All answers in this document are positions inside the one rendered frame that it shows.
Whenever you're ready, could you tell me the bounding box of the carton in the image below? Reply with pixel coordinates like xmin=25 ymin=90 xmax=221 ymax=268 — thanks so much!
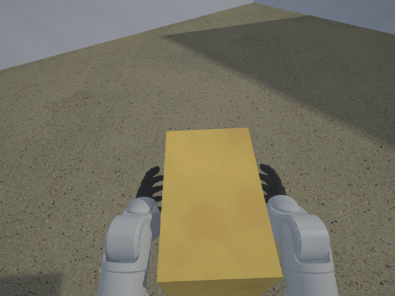
xmin=157 ymin=128 xmax=283 ymax=296

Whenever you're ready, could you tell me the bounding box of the robot left forearm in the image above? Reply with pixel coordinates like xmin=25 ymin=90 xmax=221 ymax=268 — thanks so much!
xmin=94 ymin=197 xmax=160 ymax=296

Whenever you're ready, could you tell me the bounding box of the left robot hand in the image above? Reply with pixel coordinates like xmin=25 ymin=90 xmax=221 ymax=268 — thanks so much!
xmin=136 ymin=166 xmax=164 ymax=212

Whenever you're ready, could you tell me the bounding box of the right robot hand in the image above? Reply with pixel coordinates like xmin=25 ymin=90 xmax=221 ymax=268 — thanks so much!
xmin=259 ymin=163 xmax=286 ymax=203

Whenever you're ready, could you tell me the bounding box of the robot right forearm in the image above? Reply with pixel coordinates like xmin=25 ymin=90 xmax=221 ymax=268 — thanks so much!
xmin=267 ymin=195 xmax=339 ymax=296

